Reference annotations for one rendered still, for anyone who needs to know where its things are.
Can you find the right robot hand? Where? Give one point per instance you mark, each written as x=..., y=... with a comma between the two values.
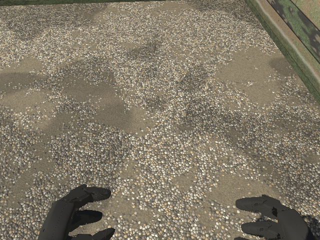
x=290, y=226

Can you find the left robot hand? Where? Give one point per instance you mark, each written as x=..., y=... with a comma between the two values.
x=64, y=215

